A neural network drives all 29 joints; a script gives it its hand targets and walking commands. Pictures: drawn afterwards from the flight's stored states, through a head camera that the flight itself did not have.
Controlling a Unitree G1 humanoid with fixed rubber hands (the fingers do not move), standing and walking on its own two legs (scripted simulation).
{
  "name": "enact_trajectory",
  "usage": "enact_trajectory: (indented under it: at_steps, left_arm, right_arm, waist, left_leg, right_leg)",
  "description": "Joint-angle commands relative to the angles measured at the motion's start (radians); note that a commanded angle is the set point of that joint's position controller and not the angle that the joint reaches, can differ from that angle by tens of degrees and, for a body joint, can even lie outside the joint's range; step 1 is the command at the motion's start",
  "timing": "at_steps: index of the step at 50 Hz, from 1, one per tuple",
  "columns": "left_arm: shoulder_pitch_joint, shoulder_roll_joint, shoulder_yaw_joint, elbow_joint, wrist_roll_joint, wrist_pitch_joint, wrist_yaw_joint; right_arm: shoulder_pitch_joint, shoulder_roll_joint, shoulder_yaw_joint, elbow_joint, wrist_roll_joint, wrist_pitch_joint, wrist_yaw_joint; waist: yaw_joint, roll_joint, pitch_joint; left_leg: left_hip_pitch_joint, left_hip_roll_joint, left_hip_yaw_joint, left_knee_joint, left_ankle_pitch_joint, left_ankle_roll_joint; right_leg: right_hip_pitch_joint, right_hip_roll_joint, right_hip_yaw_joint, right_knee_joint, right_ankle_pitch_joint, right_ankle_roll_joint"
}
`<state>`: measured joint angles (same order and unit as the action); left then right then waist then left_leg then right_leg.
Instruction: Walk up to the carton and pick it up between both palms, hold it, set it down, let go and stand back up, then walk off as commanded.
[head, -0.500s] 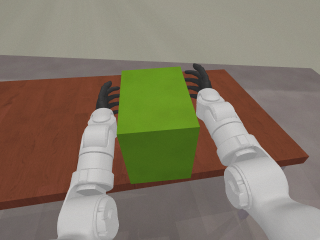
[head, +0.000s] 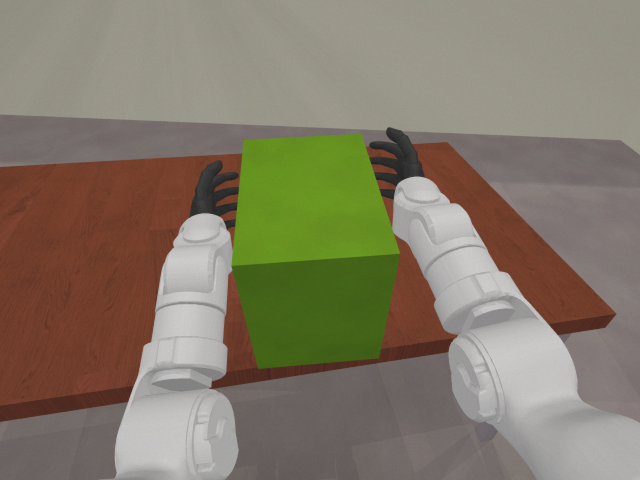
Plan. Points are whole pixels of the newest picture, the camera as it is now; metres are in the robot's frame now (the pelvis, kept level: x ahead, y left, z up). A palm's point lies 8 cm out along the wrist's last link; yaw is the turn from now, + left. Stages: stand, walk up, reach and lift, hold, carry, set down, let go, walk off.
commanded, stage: hold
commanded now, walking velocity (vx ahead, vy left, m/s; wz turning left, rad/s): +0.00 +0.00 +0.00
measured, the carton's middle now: (310, 248) +0.39 +0.01 +0.13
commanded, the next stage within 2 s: none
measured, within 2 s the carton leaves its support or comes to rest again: neither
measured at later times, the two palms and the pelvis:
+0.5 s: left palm (207, 221) +0.39 +0.13 +0.19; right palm (408, 185) +0.41 -0.12 +0.22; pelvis +0.00 +0.00 +0.00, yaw +0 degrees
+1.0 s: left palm (207, 220) +0.39 +0.13 +0.19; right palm (409, 184) +0.41 -0.12 +0.23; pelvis +0.00 +0.00 +0.00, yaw +0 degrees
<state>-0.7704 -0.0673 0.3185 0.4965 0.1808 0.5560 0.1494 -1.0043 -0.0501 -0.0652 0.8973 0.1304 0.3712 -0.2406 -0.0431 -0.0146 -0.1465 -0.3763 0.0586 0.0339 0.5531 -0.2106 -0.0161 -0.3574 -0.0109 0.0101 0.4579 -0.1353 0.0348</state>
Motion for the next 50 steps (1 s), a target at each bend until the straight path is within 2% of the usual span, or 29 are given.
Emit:
enact_trajectory:
  at_steps: [1, 2, 4, 10, 12, 16, 25, 28, 31, 35, 36, 47, 50]
  left_arm:
    - [-0.864, -0.710, -0.473, -0.232, -0.131, -0.056, -0.102]
    - [-0.865, -0.708, -0.467, -0.221, -0.128, -0.057, -0.102]
    - [-0.864, -0.719, -0.480, -0.235, -0.133, -0.055, -0.103]
    - [-0.850, -0.702, -0.465, -0.220, -0.122, -0.048, -0.107]
    - [-0.854, -0.703, -0.470, -0.236, -0.123, -0.048, -0.108]
    - [-0.842, -0.705, -0.475, -0.236, -0.124, -0.043, -0.111]
    - [-0.850, -0.702, -0.472, -0.229, -0.120, -0.043, -0.111]
    - [-0.841, -0.705, -0.469, -0.235, -0.119, -0.042, -0.111]
    - [-0.845, -0.699, -0.470, -0.235, -0.118, -0.041, -0.111]
    - [-0.849, -0.702, -0.479, -0.249, -0.121, -0.045, -0.109]
    - [-0.837, -0.704, -0.478, -0.229, -0.119, -0.040, -0.109]
    - [-0.832, -0.693, -0.471, -0.254, -0.115, -0.040, -0.110]
    - [-0.824, -0.687, -0.460, -0.230, -0.110, -0.034, -0.115]
  right_arm:
    - [-0.539, 0.788, 0.279, -0.354, 0.217, -0.025, 0.087]
    - [-0.550, 0.791, 0.282, -0.358, 0.216, -0.024, 0.088]
    - [-0.547, 0.788, 0.282, -0.371, 0.216, -0.025, 0.086]
    - [-0.543, 0.782, 0.284, -0.365, 0.216, -0.016, 0.086]
    - [-0.528, 0.776, 0.280, -0.355, 0.212, -0.015, 0.085]
    - [-0.547, 0.784, 0.299, -0.393, 0.222, -0.014, 0.080]
    - [-0.545, 0.780, 0.285, -0.372, 0.211, -0.013, 0.083]
    - [-0.559, 0.782, 0.291, -0.394, 0.219, -0.015, 0.083]
    - [-0.523, 0.779, 0.276, -0.355, 0.211, -0.009, 0.083]
    - [-0.552, 0.784, 0.292, -0.388, 0.219, -0.014, 0.082]
    - [-0.544, 0.774, 0.284, -0.376, 0.213, -0.010, 0.081]
    - [-0.538, 0.784, 0.295, -0.393, 0.224, -0.010, 0.079]
    - [-0.535, 0.774, 0.287, -0.374, 0.219, -0.005, 0.077]
  waist:
    - [-0.049, 0.116, -0.452]
    - [-0.041, 0.107, -0.441]
    - [-0.053, 0.114, -0.455]
    - [-0.041, 0.104, -0.437]
    - [-0.051, 0.113, -0.443]
    - [-0.044, 0.107, -0.451]
    - [-0.046, 0.107, -0.440]
    - [-0.037, 0.103, -0.454]
    - [-0.050, 0.115, -0.435]
    - [-0.040, 0.112, -0.470]
    - [-0.047, 0.107, -0.441]
    - [-0.040, 0.111, -0.467]
    - [-0.041, 0.102, -0.434]
  left_leg:
    - [0.329, -0.115, -0.072, -0.160, 0.089, -0.026]
    - [0.323, -0.115, -0.072, -0.165, 0.076, -0.022]
    - [0.327, -0.116, -0.073, -0.162, 0.082, -0.026]
    - [0.318, -0.114, -0.073, -0.168, 0.073, -0.021]
    - [0.324, -0.114, -0.070, -0.167, 0.083, -0.025]
    - [0.324, -0.116, -0.073, -0.161, 0.102, -0.025]
    - [0.309, -0.114, -0.074, -0.173, 0.056, -0.020]
    - [0.318, -0.113, -0.073, -0.170, 0.087, -0.021]
    - [0.314, -0.114, -0.072, -0.170, 0.079, -0.025]
    - [0.327, -0.113, -0.072, -0.164, 0.095, -0.025]
    - [0.313, -0.112, -0.074, -0.167, 0.078, -0.026]
    - [0.320, -0.115, -0.069, -0.162, 0.104, -0.025]
    - [0.308, -0.117, -0.068, -0.167, 0.089, -0.024]
  right_leg:
    - [0.257, 0.101, -0.055, -0.139, 0.039, 0.009]
    - [0.253, 0.102, -0.054, -0.142, 0.021, 0.010]
    - [0.258, 0.102, -0.055, -0.141, 0.032, 0.007]
    - [0.259, 0.101, -0.052, -0.142, 0.019, 0.010]
    - [0.266, 0.102, -0.053, -0.141, 0.031, 0.007]
    - [0.272, 0.102, -0.052, -0.140, 0.047, 0.008]
    - [0.266, 0.100, -0.051, -0.144, 0.011, 0.006]
    - [0.272, 0.104, -0.050, -0.141, 0.033, 0.008]
    - [0.264, 0.102, -0.052, -0.143, 0.025, 0.005]
    - [0.269, 0.104, -0.051, -0.139, 0.035, 0.008]
    - [0.264, 0.103, -0.051, -0.144, 0.022, 0.005]
    - [0.279, 0.104, -0.049, -0.138, 0.052, 0.010]
    - [0.281, 0.104, -0.047, -0.143, 0.040, 0.008]
